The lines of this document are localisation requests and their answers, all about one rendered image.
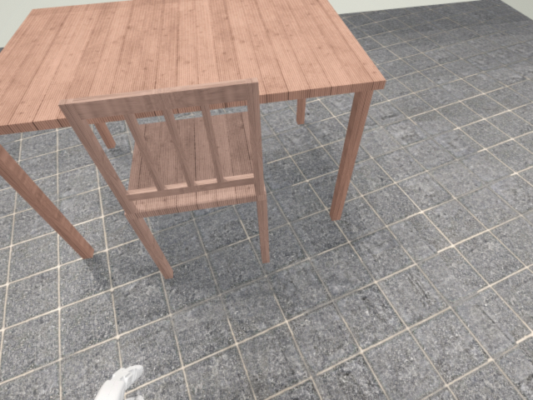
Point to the chair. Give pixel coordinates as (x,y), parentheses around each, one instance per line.
(181,165)

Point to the table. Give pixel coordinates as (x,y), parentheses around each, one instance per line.
(297,49)

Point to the robot left hand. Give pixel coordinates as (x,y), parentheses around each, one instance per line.
(122,379)

